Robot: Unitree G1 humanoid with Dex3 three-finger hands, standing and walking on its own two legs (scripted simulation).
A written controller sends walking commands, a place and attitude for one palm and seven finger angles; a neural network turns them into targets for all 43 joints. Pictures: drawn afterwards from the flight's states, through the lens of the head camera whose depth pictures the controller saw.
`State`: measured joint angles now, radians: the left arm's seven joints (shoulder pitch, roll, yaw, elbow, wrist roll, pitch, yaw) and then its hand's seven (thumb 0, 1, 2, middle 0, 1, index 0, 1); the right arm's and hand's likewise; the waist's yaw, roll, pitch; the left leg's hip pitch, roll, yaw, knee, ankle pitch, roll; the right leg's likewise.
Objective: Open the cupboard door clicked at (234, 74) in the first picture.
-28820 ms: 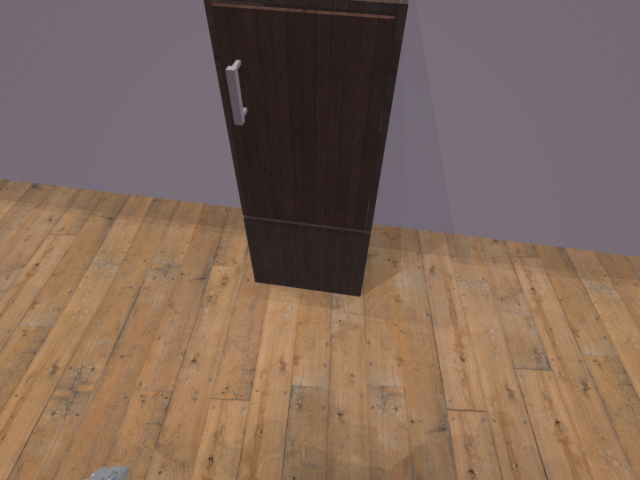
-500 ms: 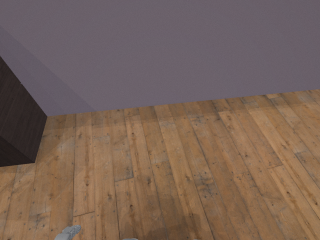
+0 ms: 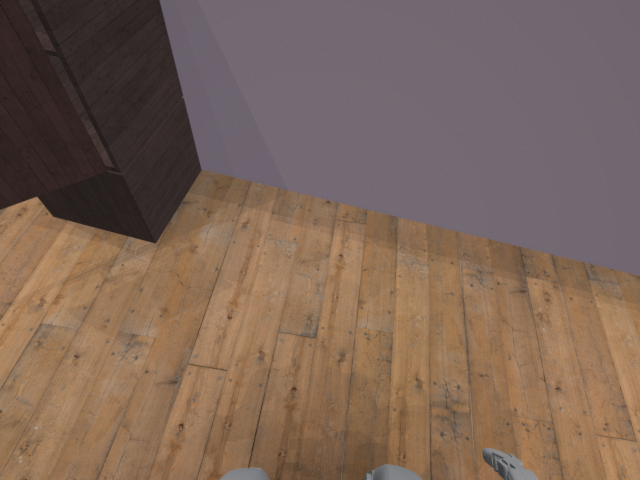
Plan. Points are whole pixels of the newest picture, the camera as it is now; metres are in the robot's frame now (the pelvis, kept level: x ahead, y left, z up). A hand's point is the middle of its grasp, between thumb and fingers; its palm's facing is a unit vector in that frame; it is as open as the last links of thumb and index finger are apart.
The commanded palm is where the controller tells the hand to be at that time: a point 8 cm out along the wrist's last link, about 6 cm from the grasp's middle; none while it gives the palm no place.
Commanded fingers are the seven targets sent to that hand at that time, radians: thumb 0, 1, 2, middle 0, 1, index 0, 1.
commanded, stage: turn to face it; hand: left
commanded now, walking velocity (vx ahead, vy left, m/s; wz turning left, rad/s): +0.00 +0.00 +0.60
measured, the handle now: out of the picture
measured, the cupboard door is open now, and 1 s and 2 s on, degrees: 50 50 50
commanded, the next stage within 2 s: take the last steps up to it in 0.98 s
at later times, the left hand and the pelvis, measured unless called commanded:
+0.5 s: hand out of the picture +0.06 +0.15 -0.13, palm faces +0.28 -0.92 -0.26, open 7.4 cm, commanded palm none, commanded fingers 0.00 0.90 0.90 -0.20 -0.30 -0.20 -0.30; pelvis +0.01 -0.06 +0.01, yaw +18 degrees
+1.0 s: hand out of the picture -0.07 +0.17 -0.16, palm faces +0.55 -0.80 -0.24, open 7.4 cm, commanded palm none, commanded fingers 0.00 0.90 0.90 -0.20 -0.30 -0.20 -0.30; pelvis +0.00 -0.03 +0.01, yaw +31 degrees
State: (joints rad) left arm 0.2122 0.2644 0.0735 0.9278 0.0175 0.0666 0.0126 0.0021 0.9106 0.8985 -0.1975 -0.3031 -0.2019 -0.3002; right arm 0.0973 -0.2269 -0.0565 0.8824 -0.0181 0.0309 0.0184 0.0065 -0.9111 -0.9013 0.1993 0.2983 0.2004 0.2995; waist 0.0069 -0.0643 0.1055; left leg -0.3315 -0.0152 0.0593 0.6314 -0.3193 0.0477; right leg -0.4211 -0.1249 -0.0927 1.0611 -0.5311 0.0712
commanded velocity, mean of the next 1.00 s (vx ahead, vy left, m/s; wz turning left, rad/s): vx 0.00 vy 0.00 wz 0.46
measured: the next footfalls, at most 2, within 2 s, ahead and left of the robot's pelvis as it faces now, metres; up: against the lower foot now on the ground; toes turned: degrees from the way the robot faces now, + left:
right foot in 0.34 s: +0.07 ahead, -0.15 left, +0.00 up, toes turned +10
left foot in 0.74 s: -0.01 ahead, +0.08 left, +0.00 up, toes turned +32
